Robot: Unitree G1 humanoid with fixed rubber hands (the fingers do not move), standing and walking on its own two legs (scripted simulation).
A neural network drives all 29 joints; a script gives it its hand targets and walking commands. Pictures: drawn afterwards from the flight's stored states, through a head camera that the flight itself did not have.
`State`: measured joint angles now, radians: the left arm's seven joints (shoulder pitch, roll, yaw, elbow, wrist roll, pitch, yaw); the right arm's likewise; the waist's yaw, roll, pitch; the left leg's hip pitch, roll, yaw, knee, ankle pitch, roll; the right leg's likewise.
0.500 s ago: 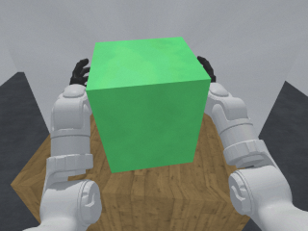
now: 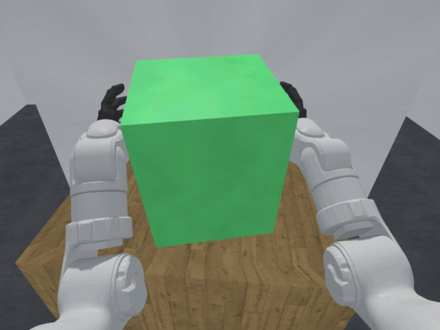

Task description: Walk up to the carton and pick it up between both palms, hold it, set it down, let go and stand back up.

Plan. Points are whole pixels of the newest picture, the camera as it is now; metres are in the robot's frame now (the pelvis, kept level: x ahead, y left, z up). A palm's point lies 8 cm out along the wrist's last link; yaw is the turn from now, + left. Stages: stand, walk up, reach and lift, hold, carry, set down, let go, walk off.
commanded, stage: hold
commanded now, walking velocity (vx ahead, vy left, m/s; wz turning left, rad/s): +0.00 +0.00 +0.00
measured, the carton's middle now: (207, 150) +0.37 +0.00 +0.22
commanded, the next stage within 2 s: none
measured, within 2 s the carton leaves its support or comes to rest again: neither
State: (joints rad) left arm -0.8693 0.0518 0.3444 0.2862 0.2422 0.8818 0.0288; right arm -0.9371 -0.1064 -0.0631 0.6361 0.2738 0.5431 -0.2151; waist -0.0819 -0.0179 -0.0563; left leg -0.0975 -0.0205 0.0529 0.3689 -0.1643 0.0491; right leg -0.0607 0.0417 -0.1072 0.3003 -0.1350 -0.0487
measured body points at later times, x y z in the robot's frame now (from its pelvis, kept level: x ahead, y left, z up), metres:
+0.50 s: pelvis +0.00 +0.00 +0.00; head -0.07 +0.02 +0.44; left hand +0.39 +0.16 +0.26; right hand +0.39 -0.15 +0.26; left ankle +0.03 +0.08 -0.75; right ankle +0.03 -0.08 -0.75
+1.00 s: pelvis +0.00 +0.00 +0.00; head -0.07 +0.02 +0.44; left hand +0.39 +0.16 +0.26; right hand +0.39 -0.15 +0.26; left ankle +0.03 +0.08 -0.75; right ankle +0.03 -0.08 -0.75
